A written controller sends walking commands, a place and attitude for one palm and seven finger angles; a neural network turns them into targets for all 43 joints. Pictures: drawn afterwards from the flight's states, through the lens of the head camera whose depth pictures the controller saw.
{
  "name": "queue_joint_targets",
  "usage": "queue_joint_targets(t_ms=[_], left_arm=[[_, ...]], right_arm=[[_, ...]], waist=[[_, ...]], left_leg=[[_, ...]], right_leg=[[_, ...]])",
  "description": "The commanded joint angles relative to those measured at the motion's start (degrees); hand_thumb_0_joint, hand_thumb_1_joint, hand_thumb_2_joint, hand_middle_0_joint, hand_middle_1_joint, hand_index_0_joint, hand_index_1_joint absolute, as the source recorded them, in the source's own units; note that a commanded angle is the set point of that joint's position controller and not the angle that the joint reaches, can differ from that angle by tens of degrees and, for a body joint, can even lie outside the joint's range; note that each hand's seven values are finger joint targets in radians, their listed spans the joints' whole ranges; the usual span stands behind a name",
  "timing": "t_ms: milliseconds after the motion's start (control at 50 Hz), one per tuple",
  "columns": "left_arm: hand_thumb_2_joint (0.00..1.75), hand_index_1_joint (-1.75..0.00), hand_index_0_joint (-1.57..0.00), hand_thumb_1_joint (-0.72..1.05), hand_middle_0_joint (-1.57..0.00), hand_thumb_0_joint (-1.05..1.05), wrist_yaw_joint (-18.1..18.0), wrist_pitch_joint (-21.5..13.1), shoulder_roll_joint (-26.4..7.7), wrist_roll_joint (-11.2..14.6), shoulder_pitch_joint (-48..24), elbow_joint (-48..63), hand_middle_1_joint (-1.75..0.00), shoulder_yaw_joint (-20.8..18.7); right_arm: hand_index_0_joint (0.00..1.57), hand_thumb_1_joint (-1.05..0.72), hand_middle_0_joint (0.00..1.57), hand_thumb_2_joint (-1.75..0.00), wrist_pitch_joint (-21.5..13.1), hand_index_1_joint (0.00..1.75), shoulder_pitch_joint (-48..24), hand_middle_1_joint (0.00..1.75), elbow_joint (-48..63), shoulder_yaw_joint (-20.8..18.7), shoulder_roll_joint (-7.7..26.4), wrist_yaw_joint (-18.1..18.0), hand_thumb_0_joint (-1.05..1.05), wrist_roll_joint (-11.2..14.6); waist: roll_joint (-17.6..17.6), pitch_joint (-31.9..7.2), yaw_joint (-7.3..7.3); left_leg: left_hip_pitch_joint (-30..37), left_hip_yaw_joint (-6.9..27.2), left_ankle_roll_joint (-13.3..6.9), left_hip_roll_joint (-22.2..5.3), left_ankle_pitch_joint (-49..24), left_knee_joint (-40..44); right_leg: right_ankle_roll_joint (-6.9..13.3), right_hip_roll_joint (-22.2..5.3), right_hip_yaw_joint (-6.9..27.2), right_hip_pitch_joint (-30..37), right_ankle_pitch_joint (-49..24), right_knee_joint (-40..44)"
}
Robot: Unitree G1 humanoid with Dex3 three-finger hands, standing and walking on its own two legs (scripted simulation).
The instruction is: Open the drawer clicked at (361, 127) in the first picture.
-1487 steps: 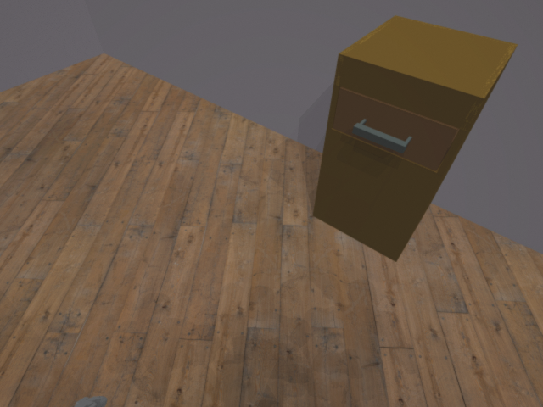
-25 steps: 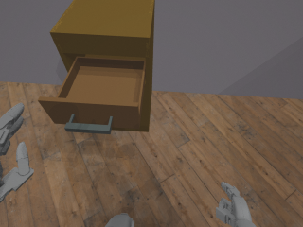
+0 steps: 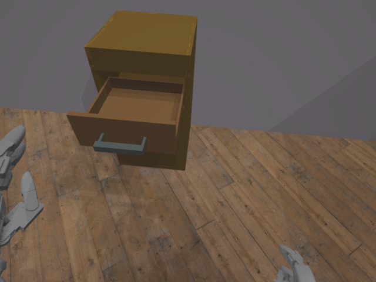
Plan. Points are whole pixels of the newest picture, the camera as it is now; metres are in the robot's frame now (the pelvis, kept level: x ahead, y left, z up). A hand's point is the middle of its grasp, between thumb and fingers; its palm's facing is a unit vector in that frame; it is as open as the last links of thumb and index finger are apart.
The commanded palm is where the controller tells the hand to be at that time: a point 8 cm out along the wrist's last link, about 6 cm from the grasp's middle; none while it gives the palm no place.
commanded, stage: stop stepping back and stand still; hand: left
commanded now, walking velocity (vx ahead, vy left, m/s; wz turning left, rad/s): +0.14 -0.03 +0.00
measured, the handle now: (121, 143) +0.60 +0.26 -0.15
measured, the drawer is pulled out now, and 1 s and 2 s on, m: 0.30 0.30 0.30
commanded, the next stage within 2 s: let the arm hang, fingers relaxed in 0.30 s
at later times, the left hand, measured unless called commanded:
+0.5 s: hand (58, 227) +0.21 +0.25 +0.04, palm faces +0.22 -0.86 -0.46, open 7.4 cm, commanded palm none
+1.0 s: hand out of the picture -0.05 +0.20 -0.16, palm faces +0.04 -0.97 -0.23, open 7.3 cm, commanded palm none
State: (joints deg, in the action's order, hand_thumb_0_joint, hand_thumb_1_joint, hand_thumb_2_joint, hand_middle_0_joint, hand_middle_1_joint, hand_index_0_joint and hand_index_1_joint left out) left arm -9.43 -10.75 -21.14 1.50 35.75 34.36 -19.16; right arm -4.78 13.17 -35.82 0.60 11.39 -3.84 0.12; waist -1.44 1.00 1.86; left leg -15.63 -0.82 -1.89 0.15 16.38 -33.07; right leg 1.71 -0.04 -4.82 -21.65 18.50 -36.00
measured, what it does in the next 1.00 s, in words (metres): stands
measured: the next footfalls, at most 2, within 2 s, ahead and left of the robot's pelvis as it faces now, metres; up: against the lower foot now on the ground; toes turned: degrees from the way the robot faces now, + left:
none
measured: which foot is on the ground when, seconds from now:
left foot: down 0.00-1.00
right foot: down 0.00-1.00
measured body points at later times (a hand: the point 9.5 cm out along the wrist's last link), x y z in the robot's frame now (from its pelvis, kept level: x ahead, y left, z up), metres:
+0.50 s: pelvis +0.01 +0.00 +0.00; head +0.03 -0.01 +0.45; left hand +0.20 +0.30 +0.07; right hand +0.18 -0.24 -0.10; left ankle +0.02 +0.11 -0.73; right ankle +0.02 -0.09 -0.73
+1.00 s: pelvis +0.00 +0.01 +0.02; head +0.03 +0.00 +0.46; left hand -0.05 +0.25 -0.14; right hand -0.02 -0.22 -0.15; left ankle +0.02 +0.11 -0.73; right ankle +0.02 -0.09 -0.73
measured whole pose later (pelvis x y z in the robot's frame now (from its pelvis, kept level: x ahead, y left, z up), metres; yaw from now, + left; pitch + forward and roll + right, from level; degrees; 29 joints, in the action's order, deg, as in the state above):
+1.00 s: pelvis +0.00 +0.01 +0.02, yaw +1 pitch -2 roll +0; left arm -1.1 1.5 -11.2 -0.6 18.6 -65.4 -0.6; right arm 1.6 17.9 -62.9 0.4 9.7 -2.4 -0.6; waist 1.1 5.4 -0.3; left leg -10.2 -1.4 -1.2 0.3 11.4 -23.5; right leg 1.8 0.8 -4.0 -9.5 10.4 -21.8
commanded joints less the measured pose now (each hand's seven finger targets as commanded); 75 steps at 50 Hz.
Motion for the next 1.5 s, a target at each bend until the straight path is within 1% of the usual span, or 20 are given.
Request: queue_joint_targets(t_ms=[0, 60, 80, 120, 140, 200, 240, 280, 360, 380, 420, 440, 500, 580, 640, 700, 720, 740, 960, 1480], left_arm=[[0.90, -0.30, -0.20, 0.90, -0.20, 0.00, -0.58, -3.49, -10.21, -0.95, -0.03, 13.04, -0.30, -8.10], [0.90, -0.30, -0.20, 0.90, -0.20, 0.00, -0.48, -3.50, -9.92, -0.20, 0.21, 11.58, -0.30, -7.45], [0.90, -0.30, -0.20, 0.90, -0.20, 0.00, -0.17, -3.62, -9.78, -0.16, 0.59, 9.49, -0.30, -7.71], [0.90, -0.30, -0.20, 0.90, -0.20, 0.00, -0.15, -4.16, -11.53, 0.71, -2.61, 10.36, -0.30, -8.95], [0.90, -0.30, -0.20, 0.90, -0.20, 0.00, -0.27, -3.85, -10.43, 0.96, -2.49, 11.26, -0.30, -7.83], [0.90, -0.30, -0.20, 0.90, -0.20, 0.00, -0.35, -3.83, -9.21, 0.87, 1.01, 9.87, -0.30, -7.13], [0.90, -0.30, -0.20, 0.90, -0.20, 0.00, -0.91, -3.80, -9.45, 0.66, 2.00, 11.01, -0.30, -7.32], [0.90, -0.30, -0.20, 0.90, -0.20, 0.00, -1.22, -4.53, -9.85, 0.66, 1.48, 13.46, -0.30, -7.28], [0.90, -0.30, -0.20, 0.90, -0.20, 0.00, -0.96, -4.27, -10.11, 0.60, 1.12, 14.18, -0.30, -7.79], [0.90, -0.30, -0.20, 0.90, -0.20, 0.00, 7.00, 5.24, 2.11, -5.28, -7.32, -37.17, -0.30, 13.88], [0.90, -0.30, -0.20, 0.90, -0.20, 0.00, 8.52, 10.01, 4.85, -3.71, -7.65, -42.36, -0.30, 13.84], [0.90, -0.30, -0.20, 0.90, -0.20, 0.00, 8.60, 9.99, 4.38, -3.79, -10.34, -45.36, -0.30, 14.15], [0.90, -0.30, -0.20, 0.90, -0.20, 0.00, 8.65, 10.33, 2.21, -3.56, -15.44, -56.35, -0.30, 14.14], [0.90, -0.30, -0.20, 0.90, -0.20, 0.00, 8.28, 11.82, 1.74, -2.84, -20.89, -71.80, -0.30, 15.48], [0.90, -0.30, -0.20, 0.90, -0.20, 0.00, 8.36, 11.39, 1.39, -2.55, -20.28, -81.06, -0.30, 16.22], [0.90, -0.30, -0.20, 0.90, -0.20, 0.00, 8.27, 11.02, 3.68, -2.44, -18.49, -86.58, -0.30, 15.99], [0.90, -0.30, -0.20, 0.90, -0.20, 0.00, 8.31, 10.92, 3.55, -2.31, -18.47, -87.95, -0.30, 16.26], [0.90, -0.30, -0.20, 0.90, -0.20, 0.00, 8.28, 10.86, 3.71, -2.39, -18.43, -89.11, -0.30, 16.36], [0.90, -0.30, -0.20, 0.90, -0.20, 0.00, 7.87, 10.96, 5.18, -2.00, -16.00, -97.98, -0.30, 18.03], [0.90, -0.30, -0.20, 0.90, -0.20, 0.00, 7.23, 10.36, 8.79, -2.08, -14.72, -98.05, -0.30, 17.41]], right_arm=[[0.20, -0.90, 0.20, -0.90, -4.19, 0.30, -6.48, 0.30, 10.54, -2.50, 5.67, 0.60, 0.00, 0.48], [0.20, -0.90, 0.20, -0.90, -4.60, 0.30, -7.46, 0.30, 9.88, -2.05, 6.43, 0.52, 0.00, 0.56], [0.20, -0.90, 0.20, -0.90, -4.32, 0.30, -6.46, 0.30, 9.17, -2.38, 7.01, 0.55, 0.00, 0.25], [0.20, -0.90, 0.20, -0.90, -4.14, 0.30, -6.02, 0.30, 9.30, -2.98, 6.68, 0.57, 0.00, 0.55], [0.20, -0.90, 0.20, -0.90, -3.80, 0.30, -5.49, 0.30, 8.77, -3.82, 6.65, 0.81, 0.00, 1.17], [0.20, -0.90, 0.20, -0.90, -2.98, 0.30, -5.96, 0.30, 8.70, -2.75, 5.54, 1.05, 0.00, 0.55], [0.20, -0.90, 0.20, -0.90, -2.85, 0.30, -6.48, 0.30, 8.65, -2.16, 5.51, 0.42, 0.00, 0.59], [0.20, -0.90, 0.20, -0.90, -3.48, 0.30, -7.05, 0.30, 9.28, -2.57, 7.02, -0.12, 0.00, 0.17], [0.20, -0.90, 0.20, -0.90, -3.70, 0.30, -7.65, 0.30, 9.58, -2.23, 6.29, -0.17, 0.00, 0.56], [0.20, -0.90, 0.20, -0.90, -5.92, 0.30, -7.24, 0.30, -5.01, -5.74, 13.72, 4.94, 0.00, -0.23], [0.20, -0.90, 0.20, -0.90, -1.18, 0.30, -1.15, 0.30, -4.31, -4.26, 8.19, 4.30, 0.00, -0.47], [0.20, -0.90, 0.20, -0.90, -0.50, 0.30, -0.62, 0.30, -4.15, -3.81, 7.56, 4.07, 0.00, -0.65], [0.20, -0.90, 0.20, -0.90, 1.80, 0.30, -1.13, 0.30, -5.12, -3.36, 8.11, 3.23, 0.00, -0.73], [0.20, -0.90, 0.20, -0.90, 4.13, 0.30, -3.00, 0.30, -9.79, -1.89, 6.86, 2.69, 0.00, -1.46], [0.20, -0.90, 0.20, -0.90, 4.40, 0.30, -2.37, 0.30, -13.33, -1.40, 6.96, 2.23, 0.00, -0.97], [0.20, -0.90, 0.20, -0.90, 4.48, 0.30, 0.17, 0.30, -16.75, -1.32, 4.78, 1.80, 0.00, -1.17], [0.20, -0.90, 0.20, -0.90, 4.54, 0.30, 1.08, 0.30, -17.66, -1.28, 4.31, 1.75, 0.00, -1.02], [0.20, -0.90, 0.20, -0.90, 4.72, 0.30, 1.93, 0.30, -18.23, -1.62, 4.05, 1.63, 0.00, -0.84], [0.20, -0.90, 0.20, -0.90, 5.13, 0.30, 8.04, 0.30, -25.38, -1.12, 2.81, 1.48, 0.00, -0.68], [0.20, -0.90, 0.20, -0.90, 4.65, 0.30, 11.68, 0.30, -27.52, -1.35, -1.68, 1.12, 0.00, -0.83]], waist=[[15.17, 1.16, -0.39], [6.97, 1.93, -1.49], [3.02, 2.10, -0.95], [-6.32, -0.64, 0.24], [-8.27, -1.80, -0.11], [-4.28, -1.63, 0.00], [-2.11, -2.06, 0.16], [5.38, -1.49, -0.95], [7.88, -3.18, -1.01], [6.72, -0.27, 1.29], [1.74, -7.70, -0.48], [-4.80, -8.91, -0.71], [-12.28, -9.08, -1.43], [5.30, 0.79, -2.03], [6.09, 0.19, -2.32], [11.25, -2.31, -2.18], [10.91, -2.30, -2.15], [6.00, -1.92, -1.99], [1.28, 3.82, -1.67], [1.50, 6.13, -1.49]], left_leg=[[-14.15, 17.45, -7.70, -13.85, 25.17, 23.21], [-14.63, 9.85, -4.50, -9.97, 13.64, 13.81], [-14.43, 6.86, -2.78, -6.50, 10.39, 8.33], [-11.40, 1.14, -0.07, -0.26, 7.15, -5.10], [-10.02, 0.94, 0.50, 0.09, 6.36, -12.24], [-5.41, 2.09, 0.38, -1.92, 4.73, -6.19], [2.82, 0.92, -0.04, -1.91, -1.16, 6.92], [3.35, 6.97, -1.83, -7.24, -5.53, 13.93], [0.42, 7.91, -1.71, -8.40, -9.61, 14.07], [-4.49, 7.28, -1.18, -7.52, -19.41, 5.24], [-0.87, 6.52, -1.45, -7.87, -20.10, 3.58], [-0.03, 7.36, -1.47, -7.42, -22.70, 2.68], [0.56, 4.60, -0.30, -3.53, -20.11, 0.31], [-0.50, 7.26, -1.08, -5.26, -18.09, 9.37], [1.75, 6.72, -0.82, -5.49, -14.24, 11.13], [3.49, 5.76, -0.66, -5.11, -9.62, 12.25], [3.47, 5.62, -0.60, -5.11, -9.08, 12.40], [4.34, 5.81, -0.69, -5.59, -9.24, 12.25], [4.09, 5.27, -0.81, -5.55, -3.38, 15.11], [3.10, 3.71, -0.53, -5.05, -5.62, 13.88]], right_leg=[[-2.39, 1.26, 2.34, 4.76, 6.99, -16.37], [-1.83, -0.48, 1.95, 14.45, 3.77, 7.14], [-0.58, -2.01, 5.85, 15.79, 1.78, 14.03], [4.76, -13.72, 23.33, 11.01, 9.94, 23.32], [6.31, -16.96, 28.38, 9.35, 13.63, 26.15], [6.85, -15.35, 19.63, 7.84, 0.17, 22.06], [3.61, -11.01, 12.51, 5.84, 0.12, 18.75], [-0.24, -4.77, 7.58, 7.83, -3.10, 12.74], [-1.74, -2.51, 5.67, 13.20, -9.96, 11.05], [-0.48, -5.14, 2.51, 6.01, -19.35, 1.46], [-0.08, -4.73, 4.59, 7.78, -14.06, 3.58], [0.32, -4.68, 4.71, 9.18, -17.82, 4.29], [2.89, -8.60, 7.58, 13.88, -31.30, 6.77], [1.28, -4.77, 6.77, 11.06, -14.31, 10.35], [1.10, -4.58, 7.54, 13.13, -11.61, 14.14], [1.62, -4.97, 7.54, 14.87, -10.40, 16.42], [1.71, -5.04, 7.49, 15.19, -10.39, 16.83], [1.67, -4.97, 7.13, 14.39, -10.31, 17.35], [1.78, -5.00, 7.38, 10.72, -3.11, 19.74], [1.90, -4.86, 7.83, 9.18, -5.35, 18.92]])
